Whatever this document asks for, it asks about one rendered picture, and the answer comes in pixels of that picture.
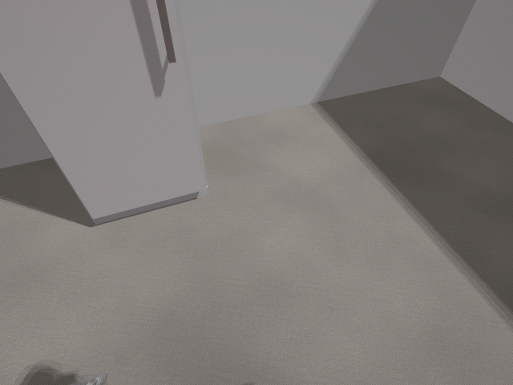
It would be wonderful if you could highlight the handle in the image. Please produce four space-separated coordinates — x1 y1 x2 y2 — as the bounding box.
156 0 176 63

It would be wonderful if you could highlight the fridge door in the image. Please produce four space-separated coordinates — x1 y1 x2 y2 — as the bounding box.
0 0 205 219

